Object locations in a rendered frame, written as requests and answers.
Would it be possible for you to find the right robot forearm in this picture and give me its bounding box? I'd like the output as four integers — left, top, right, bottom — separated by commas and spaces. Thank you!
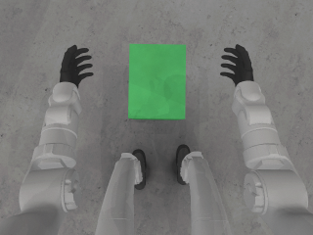
231, 80, 308, 208

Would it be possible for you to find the right robot upper arm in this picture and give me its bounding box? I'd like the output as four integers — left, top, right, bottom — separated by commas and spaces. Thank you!
244, 169, 313, 235

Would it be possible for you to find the carton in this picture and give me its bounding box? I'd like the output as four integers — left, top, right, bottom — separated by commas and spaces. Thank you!
128, 44, 186, 120

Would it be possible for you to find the right robot hand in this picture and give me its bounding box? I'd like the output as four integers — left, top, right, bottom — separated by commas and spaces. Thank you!
220, 44, 254, 87

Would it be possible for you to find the left robot upper arm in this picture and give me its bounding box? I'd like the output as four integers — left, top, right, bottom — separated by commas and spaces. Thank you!
0, 167, 82, 235

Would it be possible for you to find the robot right thigh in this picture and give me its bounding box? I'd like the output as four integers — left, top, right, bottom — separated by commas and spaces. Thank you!
182, 156, 232, 235

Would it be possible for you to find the left robot forearm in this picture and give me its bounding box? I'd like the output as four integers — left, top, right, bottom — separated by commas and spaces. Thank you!
19, 81, 82, 210

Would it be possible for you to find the left robot hand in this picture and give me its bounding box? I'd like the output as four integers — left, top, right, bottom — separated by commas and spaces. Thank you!
60, 45, 94, 88

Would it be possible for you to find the left robot shin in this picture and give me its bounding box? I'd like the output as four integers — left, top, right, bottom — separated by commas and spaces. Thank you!
115, 153, 143, 184

